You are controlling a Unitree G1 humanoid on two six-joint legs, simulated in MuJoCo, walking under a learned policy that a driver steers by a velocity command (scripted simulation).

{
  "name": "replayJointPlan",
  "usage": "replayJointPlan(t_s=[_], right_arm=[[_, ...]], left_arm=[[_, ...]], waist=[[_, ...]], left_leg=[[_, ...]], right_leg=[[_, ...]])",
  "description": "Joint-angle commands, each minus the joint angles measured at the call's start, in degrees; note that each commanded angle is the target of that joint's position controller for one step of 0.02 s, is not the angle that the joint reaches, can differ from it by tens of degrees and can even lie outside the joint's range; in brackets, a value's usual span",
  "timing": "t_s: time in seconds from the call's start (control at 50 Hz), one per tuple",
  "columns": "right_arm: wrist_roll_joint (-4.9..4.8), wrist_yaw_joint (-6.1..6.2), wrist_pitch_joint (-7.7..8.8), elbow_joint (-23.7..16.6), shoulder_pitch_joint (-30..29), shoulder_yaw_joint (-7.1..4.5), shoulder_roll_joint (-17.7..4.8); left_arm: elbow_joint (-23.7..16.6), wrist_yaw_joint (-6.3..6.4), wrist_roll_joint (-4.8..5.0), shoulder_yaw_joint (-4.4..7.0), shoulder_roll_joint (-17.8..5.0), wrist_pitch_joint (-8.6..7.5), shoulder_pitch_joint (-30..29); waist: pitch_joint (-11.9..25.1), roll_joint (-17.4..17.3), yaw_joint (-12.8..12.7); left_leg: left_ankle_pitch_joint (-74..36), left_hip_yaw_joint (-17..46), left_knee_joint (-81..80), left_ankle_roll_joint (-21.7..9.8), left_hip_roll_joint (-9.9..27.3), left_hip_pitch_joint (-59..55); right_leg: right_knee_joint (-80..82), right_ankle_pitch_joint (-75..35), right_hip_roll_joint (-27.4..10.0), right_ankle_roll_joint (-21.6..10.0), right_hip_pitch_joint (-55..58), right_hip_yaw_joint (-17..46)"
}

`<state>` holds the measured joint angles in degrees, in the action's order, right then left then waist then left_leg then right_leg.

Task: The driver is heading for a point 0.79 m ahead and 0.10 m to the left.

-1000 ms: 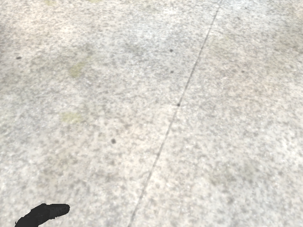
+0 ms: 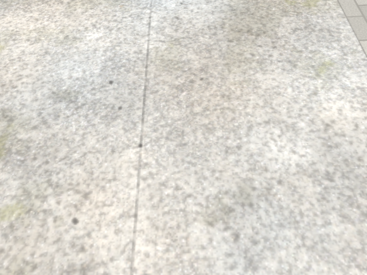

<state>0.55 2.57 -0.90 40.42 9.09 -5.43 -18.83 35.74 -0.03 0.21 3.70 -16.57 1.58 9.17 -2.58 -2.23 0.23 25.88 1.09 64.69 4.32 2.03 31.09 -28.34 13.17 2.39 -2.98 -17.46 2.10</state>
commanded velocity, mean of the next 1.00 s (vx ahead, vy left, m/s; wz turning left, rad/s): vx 0.00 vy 0.00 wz -0.10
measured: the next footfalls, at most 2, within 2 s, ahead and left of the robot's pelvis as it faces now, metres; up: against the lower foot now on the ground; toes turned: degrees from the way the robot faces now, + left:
left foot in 0.26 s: +0.07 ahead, +0.15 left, +0.00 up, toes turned -4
left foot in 1.62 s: +0.44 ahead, +0.10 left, +0.00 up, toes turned -3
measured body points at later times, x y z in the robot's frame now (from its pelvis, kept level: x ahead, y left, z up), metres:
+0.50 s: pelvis +0.02 +0.02 -0.01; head +0.03 +0.03 +0.44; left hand +0.16 +0.27 -0.12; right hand +0.15 -0.24 -0.11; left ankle +0.03 +0.15 -0.74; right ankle +0.01 -0.09 -0.74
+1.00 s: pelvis +0.03 +0.04 -0.01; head +0.03 +0.04 +0.44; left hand +0.14 +0.29 -0.14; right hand +0.12 -0.22 -0.13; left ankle +0.03 +0.15 -0.74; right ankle +0.01 -0.09 -0.74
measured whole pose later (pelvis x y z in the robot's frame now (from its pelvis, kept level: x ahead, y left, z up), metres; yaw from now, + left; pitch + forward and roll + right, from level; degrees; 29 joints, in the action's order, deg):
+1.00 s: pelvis +0.03 +0.04 -0.01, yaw -4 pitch -2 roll +0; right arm 0.3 1.0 1.4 46.3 12.5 -1.2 -12.8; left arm 49.0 2.2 -0.1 2.5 -12.6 1.4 12.5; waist -1.5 0.3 -0.1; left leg 17.6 0.1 31.3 -0.9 -1.0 12.2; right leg -31.9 17.9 1.8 0.4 -12.6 6.1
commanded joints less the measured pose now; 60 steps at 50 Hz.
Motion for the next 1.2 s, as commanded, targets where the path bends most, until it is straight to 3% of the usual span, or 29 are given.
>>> replayJointPlan(t_s=[0.02,0.1,0.18,0.24,0.26,0.28,0.3,0.32,0.34,0.4,0.6,0.94,0.98,1.0,1.04,1.06,1.08,1.12,1.16,1.18,1.2], right_arm=[[-0.19,0.12,0.54,-2.95,1.63,-1.08,-4.24],[-0.28,-0.20,0.63,-3.42,-0.55,0.25,-2.02],[-0.69,-0.77,0.98,-3.68,-1.20,0.39,-2.75],[-0.61,-1.31,1.73,-2.75,1.37,0.75,-1.46],[0.17,-1.50,2.10,-2.61,2.05,0.98,-1.60],[0.94,-1.29,2.34,-2.99,3.03,0.69,-4.23],[0.76,-1.34,2.36,-2.49,0.44,0.00,-7.42],[0.47,-1.76,2.42,-2.99,-0.84,0.80,-3.26],[0.62,-2.03,2.56,-3.14,-1.32,1.36,-1.62],[0.59,-1.92,3.29,-2.81,-0.21,1.60,-1.87],[0.20,-1.43,2.96,-2.67,0.80,2.38,-0.76],[-0.03,-1.54,3.17,2.17,2.29,2.85,0.25],[-0.30,-1.36,2.84,3.55,3.76,2.57,-0.50],[-0.73,-1.15,2.64,3.83,4.37,2.08,-1.94],[-1.40,-0.77,3.03,4.80,8.04,1.53,-4.15],[-1.48,-0.67,3.38,5.36,8.85,1.05,-5.68],[-1.40,-0.55,3.79,5.47,8.82,0.82,-6.21],[-1.56,-0.84,4.22,4.91,6.67,0.89,-5.86],[-2.82,-1.29,3.74,4.00,1.84,0.96,-5.71],[-2.60,-1.36,3.56,4.13,1.96,1.22,-4.56],[-2.14,-1.49,3.78,3.70,1.06,2.00,-2.02]], left_arm=[[-3.85,1.06,-0.38,1.69,-7.58,-0.90,-3.09],[-2.61,1.49,-0.57,1.39,-7.42,-0.86,-2.21],[-1.43,0.79,-0.84,1.11,-7.72,-0.71,-1.68],[-0.48,0.48,-0.16,-0.02,-5.70,-0.71,-2.98],[0.35,0.43,-0.18,-0.59,-4.28,-1.04,-1.34],[0.74,0.37,-1.21,-1.05,-2.94,-1.61,0.54],[0.93,-0.04,-1.47,-0.76,-2.80,-2.12,4.18],[1.60,0.07,-1.82,-0.75,-3.80,-2.06,2.29],[1.53,0.12,-1.54,-0.32,-4.91,-1.75,-0.13],[1.63,0.47,-1.13,-0.31,-3.96,-0.69,-0.90],[4.52,0.95,-0.76,-0.18,-2.42,-1.11,1.28],[9.86,2.39,-0.55,0.14,-2.19,-0.79,2.87],[11.45,2.50,-0.21,0.20,-1.88,-0.65,4.43],[11.61,2.52,0.12,0.40,-2.16,-0.85,4.57],[10.07,2.14,0.68,0.14,-0.92,-2.55,1.96],[9.22,1.75,1.11,-0.01,-0.36,-3.72,0.26],[8.86,1.33,1.35,0.17,-0.97,-4.63,-0.92],[9.35,0.44,1.59,0.31,-1.17,-5.79,0.21],[12.66,-0.27,1.32,0.54,-0.67,-6.54,6.14],[15.21,-0.39,0.86,1.08,-1.07,-6.49,10.50],[16.94,-0.37,0.72,1.62,-2.08,-6.39,15.56]], waist=[[9.12,9.27,0.89],[8.03,9.88,-0.66],[5.78,10.65,-2.00],[5.01,9.13,0.50],[5.50,7.25,0.95],[7.24,2.74,-0.22],[7.18,-6.08,-5.03],[7.63,-6.13,-2.96],[5.73,-4.88,-1.74],[3.98,-3.11,-0.79],[4.00,2.65,-0.14],[2.48,2.10,-0.48],[2.56,0.83,-0.32],[0.52,-0.92,0.05],[-3.74,-6.24,1.43],[-5.92,-8.15,1.67],[-7.08,-7.60,1.88],[-5.33,-6.77,0.62],[-2.45,-5.43,-3.29],[-0.40,-4.22,-4.69],[1.26,-0.66,-6.52]], left_leg=[[-5.99,1.59,1.13,0.88,0.19,1.73],[-7.65,1.82,-12.49,0.96,1.00,-1.83],[-5.02,1.10,-22.33,0.11,0.46,-8.52],[-12.66,-0.03,-37.08,-1.47,-0.51,-16.93],[-20.51,1.63,-42.66,-2.36,0.58,-22.05],[-32.19,6.77,-42.32,-4.00,5.93,-27.19],[-31.77,8.36,-39.43,-7.62,7.81,-24.90],[-22.56,8.01,-40.79,-9.01,6.72,-20.23],[-17.34,6.63,-41.03,-7.74,4.93,-18.81],[-16.00,4.58,-39.94,-5.49,3.03,-17.99],[-18.73,3.26,-37.70,-5.86,1.48,-19.52],[-17.27,2.62,-39.63,-5.93,0.34,-18.27],[-2.23,2.81,-41.19,-7.03,-0.41,-18.05],[8.49,5.25,-42.88,-8.83,0.63,-17.12],[23.33,18.67,-51.14,-14.68,9.56,-17.92],[25.07,26.01,-54.62,-17.82,14.85,-17.10],[22.43,28.82,-55.88,-19.27,16.92,-16.24],[14.54,25.11,-55.36,-18.00,16.10,-17.94],[6.15,14.38,-52.21,-14.28,10.01,-11.47],[3.14,10.35,-47.90,-12.70,6.87,-8.56],[-0.45,6.29,-39.86,-10.59,3.95,-4.68]], right_leg=[[8.62,-24.39,-13.13,-10.34,7.69,11.74],[8.90,-16.54,-12.64,-10.10,7.62,12.23],[8.75,-9.46,-13.16,-10.88,4.38,15.10],[6.15,-9.41,-11.66,-8.81,2.52,15.68],[5.41,-8.28,-10.09,-6.21,1.02,15.14],[2.31,-4.12,-7.25,-2.87,-1.14,12.74],[2.02,1.78,-2.29,-0.35,-1.21,6.95],[1.84,2.56,-1.89,1.63,3.32,5.25],[1.49,1.76,-1.73,1.90,3.24,5.27],[1.21,-2.30,-2.44,0.74,2.45,6.37],[1.02,-6.62,-2.94,1.48,3.06,6.79],[1.53,-8.13,-3.20,2.44,6.01,6.47],[0.29,5.42,-0.88,1.94,4.83,3.94],[-1.92,14.62,0.56,1.44,1.23,2.15],[-10.18,16.94,1.09,1.22,-7.67,-1.51],[-14.04,13.73,-0.58,1.10,-9.77,-2.33],[-16.40,13.33,-2.66,0.51,-11.18,-0.78],[-13.51,15.92,-4.25,-0.95,-9.62,-0.81],[-0.56,4.64,-1.77,-1.53,6.91,-4.77],[1.13,-0.13,0.21,-0.51,14.82,-5.71],[3.00,1.49,-2.44,-0.92,20.93,-1.06]])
